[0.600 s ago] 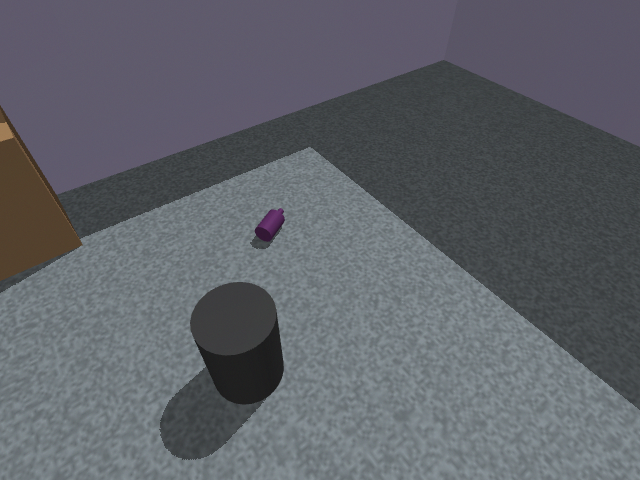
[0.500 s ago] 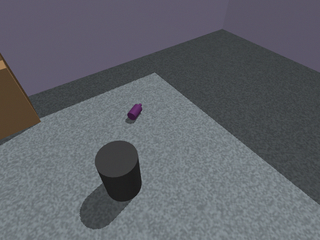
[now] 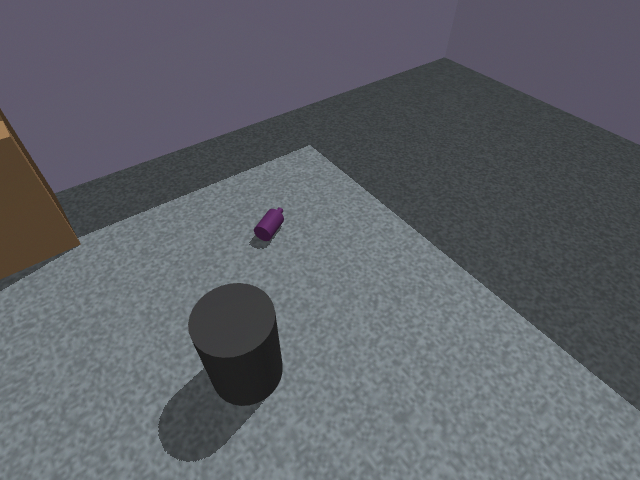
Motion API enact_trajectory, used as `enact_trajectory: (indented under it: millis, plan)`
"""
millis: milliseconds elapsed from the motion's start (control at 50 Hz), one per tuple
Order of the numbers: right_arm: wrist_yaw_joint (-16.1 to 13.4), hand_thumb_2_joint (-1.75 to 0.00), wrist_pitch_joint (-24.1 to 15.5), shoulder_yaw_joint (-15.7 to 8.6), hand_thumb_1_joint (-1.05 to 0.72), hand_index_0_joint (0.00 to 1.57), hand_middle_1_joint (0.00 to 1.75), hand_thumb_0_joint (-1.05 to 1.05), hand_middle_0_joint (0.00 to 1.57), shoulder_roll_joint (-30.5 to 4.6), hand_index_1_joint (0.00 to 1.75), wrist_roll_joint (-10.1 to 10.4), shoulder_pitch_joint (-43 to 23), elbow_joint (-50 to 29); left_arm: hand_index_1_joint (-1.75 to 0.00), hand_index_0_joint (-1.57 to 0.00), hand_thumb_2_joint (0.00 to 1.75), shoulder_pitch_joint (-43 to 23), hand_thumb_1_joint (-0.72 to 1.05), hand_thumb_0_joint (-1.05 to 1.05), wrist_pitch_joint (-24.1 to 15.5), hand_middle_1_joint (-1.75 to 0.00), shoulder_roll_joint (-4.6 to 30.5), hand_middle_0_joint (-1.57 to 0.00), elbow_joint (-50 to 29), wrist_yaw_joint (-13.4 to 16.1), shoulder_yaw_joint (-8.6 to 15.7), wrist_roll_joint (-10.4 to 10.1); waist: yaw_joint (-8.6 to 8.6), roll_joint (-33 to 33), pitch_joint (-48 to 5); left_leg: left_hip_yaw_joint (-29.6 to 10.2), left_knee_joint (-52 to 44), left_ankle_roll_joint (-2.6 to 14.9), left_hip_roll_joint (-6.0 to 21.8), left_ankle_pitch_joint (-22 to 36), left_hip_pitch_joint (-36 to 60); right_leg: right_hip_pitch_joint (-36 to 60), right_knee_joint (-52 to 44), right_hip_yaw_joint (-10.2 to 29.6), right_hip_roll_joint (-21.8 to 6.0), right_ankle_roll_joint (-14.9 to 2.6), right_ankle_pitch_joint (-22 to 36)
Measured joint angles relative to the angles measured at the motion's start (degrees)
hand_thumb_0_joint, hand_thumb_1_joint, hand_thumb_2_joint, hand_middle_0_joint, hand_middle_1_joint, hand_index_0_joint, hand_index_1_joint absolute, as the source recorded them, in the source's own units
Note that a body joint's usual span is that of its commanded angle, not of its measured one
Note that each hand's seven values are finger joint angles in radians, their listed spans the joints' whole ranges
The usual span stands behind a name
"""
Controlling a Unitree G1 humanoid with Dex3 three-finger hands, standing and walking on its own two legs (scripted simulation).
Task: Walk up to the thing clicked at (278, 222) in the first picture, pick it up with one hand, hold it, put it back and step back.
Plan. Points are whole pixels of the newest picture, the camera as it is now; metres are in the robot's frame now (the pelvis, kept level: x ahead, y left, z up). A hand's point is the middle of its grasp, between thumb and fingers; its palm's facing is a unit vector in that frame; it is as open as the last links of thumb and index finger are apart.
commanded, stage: stand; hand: left
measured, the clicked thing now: (271, 221) +1.30 +0.20 -0.74
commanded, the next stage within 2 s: walk up in 0.52 s
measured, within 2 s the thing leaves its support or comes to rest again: neither
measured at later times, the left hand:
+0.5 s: hand out of the picture +0.08 +0.25 -0.16, palm faces -0.02 -0.94 -0.34, open 7.4 cm
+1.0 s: hand out of the picture +0.14 +0.34 -0.16, palm faces +0.28 -0.92 -0.27, open 7.4 cm
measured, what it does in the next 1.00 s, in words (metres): walks ahead, turning left: left foot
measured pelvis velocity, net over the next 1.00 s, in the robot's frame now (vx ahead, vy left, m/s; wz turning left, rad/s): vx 0.12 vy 0.04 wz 0.34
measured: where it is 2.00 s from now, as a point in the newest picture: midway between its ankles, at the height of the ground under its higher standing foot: (326, 389)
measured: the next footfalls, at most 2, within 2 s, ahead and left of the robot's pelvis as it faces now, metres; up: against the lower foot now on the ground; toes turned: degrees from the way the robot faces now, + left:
left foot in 0.82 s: +0.14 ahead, +0.18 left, +0.00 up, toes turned +22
right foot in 1.26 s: +0.47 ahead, -0.08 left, +0.00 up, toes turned +28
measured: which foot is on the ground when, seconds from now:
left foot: down 0.00-0.58, up 0.60-0.80, down 0.82-1.00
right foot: down 0.00-0.82, up 0.84-1.00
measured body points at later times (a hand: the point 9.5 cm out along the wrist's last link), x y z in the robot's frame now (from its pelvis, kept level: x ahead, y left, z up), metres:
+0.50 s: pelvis +0.00 +0.00 +0.00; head +0.01 +0.00 +0.45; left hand +0.08 +0.30 -0.13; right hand +0.08 -0.30 -0.13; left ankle +0.00 +0.12 -0.75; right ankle +0.00 -0.12 -0.75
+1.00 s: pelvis +0.12 +0.04 -0.02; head +0.09 +0.09 +0.43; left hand +0.13 +0.39 -0.14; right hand +0.26 -0.28 -0.08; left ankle +0.11 +0.16 -0.75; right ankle +0.18 -0.08 -0.68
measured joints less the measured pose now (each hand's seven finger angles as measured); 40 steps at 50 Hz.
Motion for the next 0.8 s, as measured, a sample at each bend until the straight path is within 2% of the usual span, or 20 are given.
enact_trajectory:
  millis: [520, 580, 600, 620, 660, 700, 760, 800]
  plan:
    - [-0.10, -0.90, 0.04, 0.00, -0.90, 0.20, 0.30, 0.00, 0.20, -0.01, 0.30, 0.03, 0.11, -0.34, -0.30, -0.21, 0.90, 0.54, 0.90, 0.01, -0.01, -0.30, 0.06, -0.20, 0.27, 0.06, 0.16, -0.01, 0.10, -0.06, -0.01, -0.03, -0.63, -0.05, 0.06, 0.00, 0.87, 0.85, -0.57, -0.03, 0.05, -0.04, -0.03]
    - [1.31, -0.90, -0.59, -1.51, -0.90, 0.20, 0.30, 0.00, 0.20, -0.55, 0.30, 0.29, 3.77, -2.87, -0.30, -0.21, 0.90, 0.24, 0.90, 0.01, 0.37, -0.30, 0.61, -0.20, -3.17, -2.42, 2.88, 1.47, -0.17, -0.03, -0.72, -3.29, 5.21, 1.08, -0.60, -5.46, -2.94, -1.42, 5.00, -3.06, -0.32, -1.60, -9.60]
    - [1.61, -0.90, -0.39, -1.88, -0.90, 0.21, 0.30, 0.00, 0.20, -0.90, 0.30, 0.11, 5.15, -3.42, -0.30, -0.21, 0.90, 0.29, 0.90, 0.01, -0.03, -0.30, 1.00, -0.21, -4.97, -3.07, 3.66, 1.70, -0.02, -0.12, -0.97, -3.37, 8.04, 0.85, -0.46, -7.29, -4.88, -1.42, 5.15, -4.52, -0.58, -2.02, -10.04]
    - [1.72, -0.90, -0.07, -2.24, -0.90, 0.21, 0.30, 0.00, 0.20, -1.09, 0.30, -0.15, 6.30, -3.70, -0.30, -0.21, 0.90, 0.21, 0.90, 0.01, -0.47, -0.30, 1.55, -0.21, -6.81, -3.54, 4.27, 1.77, 0.21, -0.68, -1.08, -1.81, 12.79, 0.82, -0.25, -9.18, -7.96, -1.12, 4.37, -6.22, -1.29, -2.10, -8.17]
    - [2.22, -0.90, 0.36, -2.75, -0.90, 0.21, 0.30, 0.00, 0.20, -1.54, 0.30, -0.48, 7.56, -3.87, -0.30, -0.21, 0.90, 0.14, 0.90, 0.01, -0.94, -0.30, 2.88, -0.21, -10.02, -4.08, 5.40, 1.84, 1.84, -2.56, -0.35, 1.91, 21.97, 0.62, 0.18, -11.50, -13.60, -0.07, 3.06, -8.30, -3.02, -2.06, -4.33]
    - [3.24, -0.90, 0.40, -3.45, -0.90, 0.21, 0.30, 0.00, 0.20, -2.72, 0.30, -0.43, 8.21, -4.55, -0.30, -0.21, 0.90, 0.78, 0.90, 0.00, -0.79, -0.30, 3.96, -0.21, -11.62, -4.44, 6.30, 2.31, 2.76, -3.28, 0.37, 3.80, 25.81, 0.67, 1.48, -11.65, -17.07, 2.09, 2.03, -10.18, -3.86, -1.76, -5.09]
    - [4.28, -0.90, -0.13, -4.50, -0.90, 0.21, 0.30, 0.01, 0.20, -4.62, 0.30, -0.22, 9.39, -6.79, -0.30, -0.21, 0.90, 2.51, 0.90, 0.00, 0.64, -0.30, 6.35, -0.21, -12.32, -5.31, 7.51, 3.21, 3.02, -4.67, 0.04, 6.11, 22.58, 0.74, 3.70, -8.50, -17.88, 4.82, 3.06, -12.44, -5.18, -0.98, -8.09]
    - [4.01, -0.90, -1.18, -5.48, -0.90, 0.21, 0.30, 0.00, 0.20, -6.30, 0.30, -0.21, 10.74, -8.73, -0.30, -0.21, 0.90, 3.63, 0.90, 0.01, 1.89, -0.30, 7.76, -0.21, -12.57, -5.59, 8.32, 3.64, 2.85, -5.48, -0.85, 7.02, 17.95, 0.84, 3.90, -5.81, -15.63, 4.26, 9.36, -12.86, -6.55, -1.57, -13.04]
